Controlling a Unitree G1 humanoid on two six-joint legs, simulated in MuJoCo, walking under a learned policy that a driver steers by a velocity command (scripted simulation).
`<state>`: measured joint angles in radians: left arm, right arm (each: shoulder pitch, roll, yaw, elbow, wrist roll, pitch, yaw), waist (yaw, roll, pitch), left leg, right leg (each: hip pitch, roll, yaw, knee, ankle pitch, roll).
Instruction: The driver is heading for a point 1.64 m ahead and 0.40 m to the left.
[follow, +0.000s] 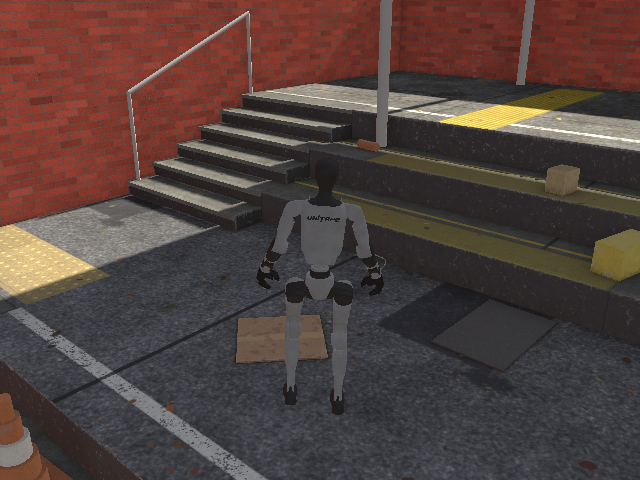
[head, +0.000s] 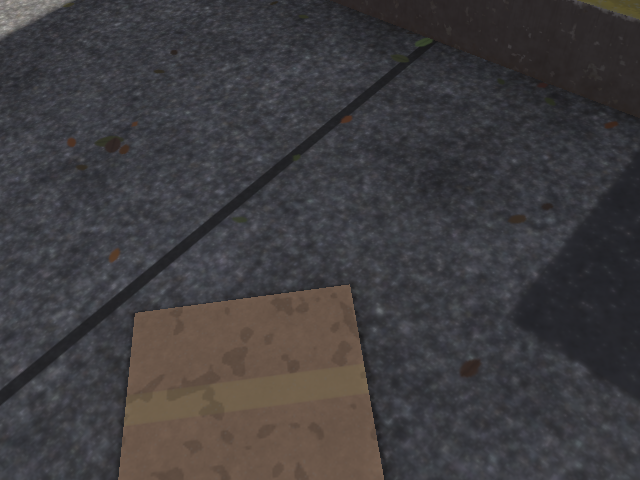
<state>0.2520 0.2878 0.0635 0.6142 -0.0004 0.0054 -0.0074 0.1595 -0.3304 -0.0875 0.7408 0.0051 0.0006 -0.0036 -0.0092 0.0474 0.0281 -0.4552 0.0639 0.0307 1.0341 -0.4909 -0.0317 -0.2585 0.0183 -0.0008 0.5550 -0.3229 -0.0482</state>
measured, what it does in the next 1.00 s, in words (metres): walks ahead, turning left: left foot, then right foot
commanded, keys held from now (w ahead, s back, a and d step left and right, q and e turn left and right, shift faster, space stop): q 0.90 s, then no key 0.02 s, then e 0.02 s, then w+e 0.06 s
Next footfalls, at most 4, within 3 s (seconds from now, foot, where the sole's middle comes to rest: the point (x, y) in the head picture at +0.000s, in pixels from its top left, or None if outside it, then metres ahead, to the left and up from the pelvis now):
0.44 left None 0.12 0.12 -0.77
0.86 right None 0.22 -0.09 -0.77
1.20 left None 0.12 0.13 -0.77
1.62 right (370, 451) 0.53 -0.02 -0.76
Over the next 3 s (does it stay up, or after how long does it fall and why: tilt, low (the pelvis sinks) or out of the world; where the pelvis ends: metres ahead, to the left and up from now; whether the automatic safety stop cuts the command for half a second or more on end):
stays up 1.08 0.21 0.01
